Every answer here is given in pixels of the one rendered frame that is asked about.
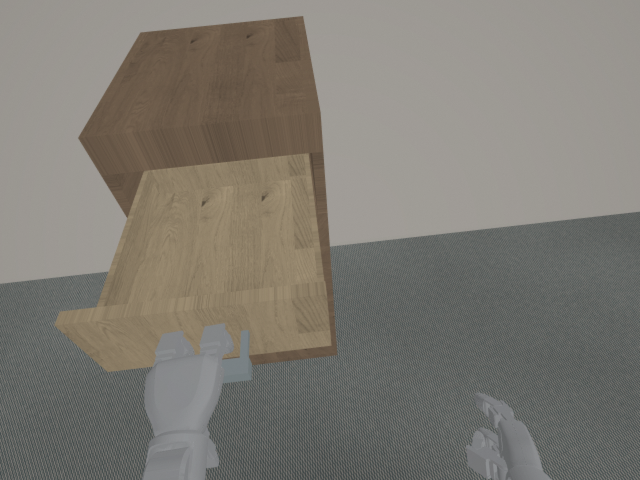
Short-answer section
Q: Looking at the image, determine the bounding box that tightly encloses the cabinet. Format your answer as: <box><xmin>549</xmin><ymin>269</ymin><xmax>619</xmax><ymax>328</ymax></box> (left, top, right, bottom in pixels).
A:
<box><xmin>78</xmin><ymin>16</ymin><xmax>337</xmax><ymax>365</ymax></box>

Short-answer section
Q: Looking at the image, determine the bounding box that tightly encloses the handle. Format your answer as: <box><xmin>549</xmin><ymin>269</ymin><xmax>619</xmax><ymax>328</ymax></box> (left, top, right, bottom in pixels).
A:
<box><xmin>221</xmin><ymin>330</ymin><xmax>252</xmax><ymax>383</ymax></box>

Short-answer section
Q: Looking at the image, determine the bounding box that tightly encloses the left robot hand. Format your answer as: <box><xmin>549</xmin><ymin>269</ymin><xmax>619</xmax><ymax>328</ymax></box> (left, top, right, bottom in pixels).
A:
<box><xmin>144</xmin><ymin>323</ymin><xmax>234</xmax><ymax>468</ymax></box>

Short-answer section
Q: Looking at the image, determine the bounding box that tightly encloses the robot left forearm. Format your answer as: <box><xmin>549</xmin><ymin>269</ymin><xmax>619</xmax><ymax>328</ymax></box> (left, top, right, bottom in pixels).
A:
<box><xmin>142</xmin><ymin>430</ymin><xmax>208</xmax><ymax>480</ymax></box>

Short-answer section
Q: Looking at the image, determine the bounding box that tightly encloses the drawer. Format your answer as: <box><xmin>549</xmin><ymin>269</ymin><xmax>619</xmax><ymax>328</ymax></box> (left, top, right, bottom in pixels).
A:
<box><xmin>54</xmin><ymin>153</ymin><xmax>332</xmax><ymax>372</ymax></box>

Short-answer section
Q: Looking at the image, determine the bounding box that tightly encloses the right robot hand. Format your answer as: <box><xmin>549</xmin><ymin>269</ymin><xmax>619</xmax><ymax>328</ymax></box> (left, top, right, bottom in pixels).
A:
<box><xmin>466</xmin><ymin>393</ymin><xmax>543</xmax><ymax>480</ymax></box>

